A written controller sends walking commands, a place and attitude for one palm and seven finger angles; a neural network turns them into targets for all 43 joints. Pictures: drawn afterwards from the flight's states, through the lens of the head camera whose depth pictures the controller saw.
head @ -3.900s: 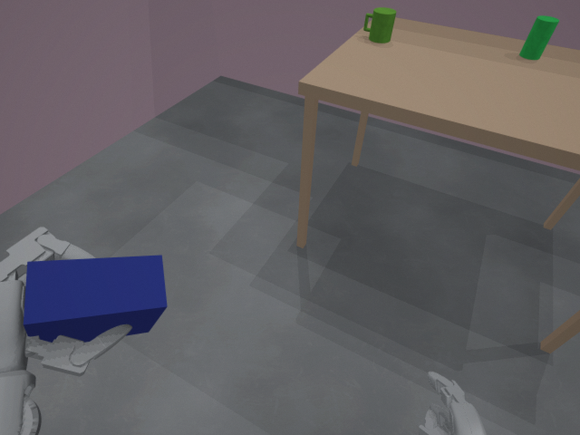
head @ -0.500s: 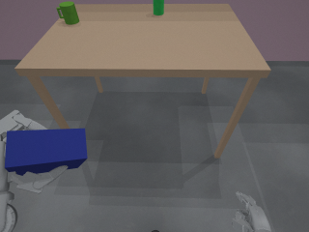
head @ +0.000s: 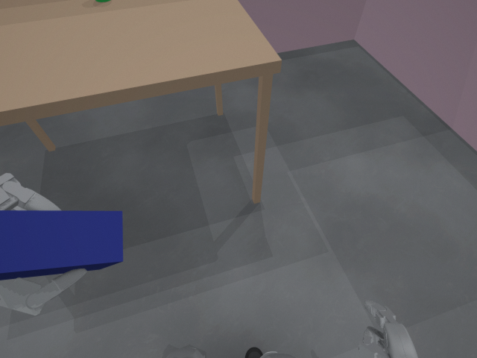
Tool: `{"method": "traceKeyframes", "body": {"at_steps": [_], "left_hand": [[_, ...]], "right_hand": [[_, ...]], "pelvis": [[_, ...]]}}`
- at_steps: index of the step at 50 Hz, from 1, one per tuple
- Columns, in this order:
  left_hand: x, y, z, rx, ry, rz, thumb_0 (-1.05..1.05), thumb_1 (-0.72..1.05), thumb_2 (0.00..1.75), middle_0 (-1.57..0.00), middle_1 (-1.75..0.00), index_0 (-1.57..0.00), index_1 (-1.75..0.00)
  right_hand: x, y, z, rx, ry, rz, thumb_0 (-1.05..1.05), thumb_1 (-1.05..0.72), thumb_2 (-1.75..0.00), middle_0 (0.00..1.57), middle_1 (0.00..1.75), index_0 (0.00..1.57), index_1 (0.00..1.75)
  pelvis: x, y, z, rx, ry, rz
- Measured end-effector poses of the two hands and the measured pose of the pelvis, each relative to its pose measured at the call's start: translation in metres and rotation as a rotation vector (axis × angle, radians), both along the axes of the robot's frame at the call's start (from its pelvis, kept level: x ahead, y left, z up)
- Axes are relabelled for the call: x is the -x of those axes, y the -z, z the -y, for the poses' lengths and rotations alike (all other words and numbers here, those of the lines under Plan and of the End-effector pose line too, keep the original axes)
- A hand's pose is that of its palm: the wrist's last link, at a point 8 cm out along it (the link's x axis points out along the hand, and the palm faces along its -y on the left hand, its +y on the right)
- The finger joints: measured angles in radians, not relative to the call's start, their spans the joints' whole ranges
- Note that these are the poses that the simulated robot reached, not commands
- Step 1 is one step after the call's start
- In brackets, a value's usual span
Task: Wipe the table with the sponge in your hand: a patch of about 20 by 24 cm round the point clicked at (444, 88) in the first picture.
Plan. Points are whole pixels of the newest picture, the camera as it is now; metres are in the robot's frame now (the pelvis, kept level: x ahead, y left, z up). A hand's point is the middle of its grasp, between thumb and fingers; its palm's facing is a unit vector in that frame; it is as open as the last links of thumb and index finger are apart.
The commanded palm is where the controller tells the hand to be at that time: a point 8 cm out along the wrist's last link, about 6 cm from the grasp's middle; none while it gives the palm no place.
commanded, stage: turn to face it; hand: left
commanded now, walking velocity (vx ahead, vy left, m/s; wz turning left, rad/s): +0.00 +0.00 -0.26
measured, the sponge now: (74, 244) +0.23 +0.20 +0.16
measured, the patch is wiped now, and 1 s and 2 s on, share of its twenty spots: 0.00 0.00 0.00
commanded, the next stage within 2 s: take the last steps up to it in 0.04 s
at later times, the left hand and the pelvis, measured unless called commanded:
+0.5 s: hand (67, 237) +0.23 +0.20 +0.17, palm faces +0.36 -0.83 -0.42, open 9.7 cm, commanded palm +0.17 +0.25 +0.18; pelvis +0.00 -0.02 +0.00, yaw -2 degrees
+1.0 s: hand (51, 169) +0.32 +0.25 +0.18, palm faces +0.32 -0.83 -0.45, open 9.7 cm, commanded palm +0.27 +0.30 +0.18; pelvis +0.09 +0.03 +0.00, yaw -3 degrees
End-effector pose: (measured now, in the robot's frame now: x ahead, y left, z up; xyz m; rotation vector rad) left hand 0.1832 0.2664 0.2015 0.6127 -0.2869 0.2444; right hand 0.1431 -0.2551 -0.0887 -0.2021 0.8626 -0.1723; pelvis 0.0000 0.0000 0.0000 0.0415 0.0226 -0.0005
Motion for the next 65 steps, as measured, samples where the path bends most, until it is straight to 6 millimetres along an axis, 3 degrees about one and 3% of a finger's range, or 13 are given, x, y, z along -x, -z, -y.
{"method": "traceKeyframes", "body": {"at_steps": [7,10,15,22,31,37,42,48,52,58,65], "left_hand": [[0.010,0.010,-0.009,0.079,-0.036,0.044,-0.01,-0.46,0.99,-0.79,-1.33,-0.79,-1.33],[0.014,0.018,-0.008,0.121,-0.037,0.050,-0.01,-0.46,0.99,-0.79,-1.33,-0.79,-1.33],[0.016,0.020,0.001,0.127,-0.057,0.032,-0.01,-0.46,0.99,-0.79,-1.33,-0.79,-1.33],[-0.001,0.016,0.022,0.107,-0.048,0.074,-0.01,-0.46,0.99,-0.79,-1.33,-0.79,-1.33],[-0.017,0.010,0.019,0.058,-0.016,-0.012,-0.01,-0.46,0.99,-0.79,-1.33,-0.79,-1.33],[-0.036,0.013,-0.011,0.079,-0.047,0.026,-0.01,-0.46,0.99,-0.79,-1.33,-0.79,-1.33],[-0.070,0.023,-0.035,0.114,-0.047,0.090,-0.01,-0.46,0.99,-0.79,-1.33,-0.79,-1.33],[-0.096,0.010,-0.030,0.098,0.004,0.069,-0.01,-0.46,0.99,-0.79,-1.33,-0.79,-1.33],[-0.105,0.001,-0.024,0.043,0.011,0.050,-0.01,-0.46,0.99,-0.79,-1.34,-0.79,-1.33],[-0.124,0.012,-0.033,0.056,-0.073,0.042,-0.01,-0.46,1.00,-0.79,-1.34,-0.79,-1.33],[-0.154,0.021,-0.044,0.111,-0.074,0.000,-0.01,-0.46,1.00,-0.79,-1.34,-0.79,-1.33]], "right_hand": [[0.015,-0.019,0.016,0.068,0.021,0.040,0.01,-0.91,-0.90,0.20,0.30,0.20,0.30],[0.019,-0.023,0.010,0.066,0.024,0.068,0.01,-0.91,-0.90,0.20,0.30,0.20,0.30],[0.019,-0.016,-0.008,-0.002,0.024,0.126,0.01,-0.90,-0.90,0.20,0.30,0.20,0.30],[0.019,0.016,-0.014,-0.079,-0.010,0.052,0.01,-0.90,-0.90,0.21,0.30,0.20,0.30],[0.017,0.003,0.005,-0.020,0.032,-0.031,0.01,-0.90,-0.90,0.21,0.30,0.20,0.30],[-0.011,-0.004,0.001,0.060,0.036,-0.007,0.01,-0.90,-0.90,0.20,0.30,0.20,0.30],[-0.049,-0.004,-0.024,0.053,0.061,0.078,0.01,-0.90,-0.90,0.20,0.30,0.20,0.30],[-0.082,-0.007,-0.066,-0.060,0.036,0.138,0.01,-0.90,-0.90,0.20,0.30,0.20,0.30],[-0.098,0.003,-0.079,-0.107,0.008,0.121,0.01,-0.90,-0.90,0.21,0.30,0.20,0.30],[-0.122,0.028,-0.068,-0.105,-0.032,0.031,0.01,-0.90,-0.90,0.21,0.30,0.21,0.30],[-0.150,0.004,-0.050,0.001,-0.017,-0.003,0.01,-0.90,-0.90,0.20,0.30,0.20,0.30]], "pelvis": [[0.009,0.000,0.000,0.017,0.027,-0.017],[0.016,0.000,0.000,0.022,0.042,0.004],[0.010,-0.001,0.006,0.047,0.048,0.015],[0.007,0.007,0.022,0.053,0.038,0.021],[-0.013,-0.010,0.015,0.006,0.036,-0.002],[-0.039,-0.004,-0.009,0.014,0.039,0.012],[-0.058,0.008,-0.027,0.011,0.052,0.026],[-0.081,0.000,-0.033,0.032,0.057,0.001],[-0.101,0.000,-0.031,0.037,0.053,-0.001],[-0.126,0.009,-0.028,0.033,0.026,0.022],[-0.156,-0.004,-0.042,0.009,0.014,0.015]]}}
